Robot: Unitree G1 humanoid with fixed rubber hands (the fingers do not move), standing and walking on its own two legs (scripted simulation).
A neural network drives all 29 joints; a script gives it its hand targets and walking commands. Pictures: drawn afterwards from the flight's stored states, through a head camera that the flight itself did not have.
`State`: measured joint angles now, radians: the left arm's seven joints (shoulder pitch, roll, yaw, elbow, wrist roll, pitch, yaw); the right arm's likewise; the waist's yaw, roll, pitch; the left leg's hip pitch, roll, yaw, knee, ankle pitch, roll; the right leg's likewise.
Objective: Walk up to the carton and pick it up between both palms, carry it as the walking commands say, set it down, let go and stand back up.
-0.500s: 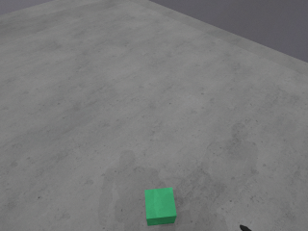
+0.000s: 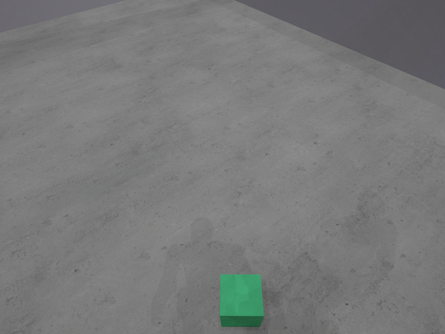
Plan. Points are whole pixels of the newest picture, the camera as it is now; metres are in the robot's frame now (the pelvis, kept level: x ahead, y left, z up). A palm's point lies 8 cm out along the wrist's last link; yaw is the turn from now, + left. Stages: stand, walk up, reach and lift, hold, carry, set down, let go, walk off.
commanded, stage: walk up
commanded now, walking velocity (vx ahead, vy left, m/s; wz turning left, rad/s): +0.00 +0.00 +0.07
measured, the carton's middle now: (240, 301) +0.36 -0.02 -0.68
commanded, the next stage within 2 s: none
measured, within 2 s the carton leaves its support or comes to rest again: neither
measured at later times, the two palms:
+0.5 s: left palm out of the picture +0.00 +0.26 -0.14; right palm out of the picture -0.01 -0.18 -0.13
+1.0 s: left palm out of the picture +0.00 +0.24 -0.14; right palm out of the picture +0.00 -0.19 -0.14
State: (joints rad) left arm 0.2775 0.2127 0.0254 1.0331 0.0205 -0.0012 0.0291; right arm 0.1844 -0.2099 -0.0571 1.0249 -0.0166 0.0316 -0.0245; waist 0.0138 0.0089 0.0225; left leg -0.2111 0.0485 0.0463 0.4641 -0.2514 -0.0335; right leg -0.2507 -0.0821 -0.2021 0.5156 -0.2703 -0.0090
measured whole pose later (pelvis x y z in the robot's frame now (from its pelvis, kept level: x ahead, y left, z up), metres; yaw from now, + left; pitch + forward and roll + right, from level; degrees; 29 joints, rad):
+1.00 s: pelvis +0.03 +0.03 +0.01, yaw -1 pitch +0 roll +0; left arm 0.31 0.13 0.00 1.15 0.00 0.00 0.04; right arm 0.32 -0.14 -0.01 1.14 0.00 -0.03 -0.04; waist 0.01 0.00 0.01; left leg -0.12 0.01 0.08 0.39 -0.28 0.01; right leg -0.15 -0.10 -0.16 0.39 -0.24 0.05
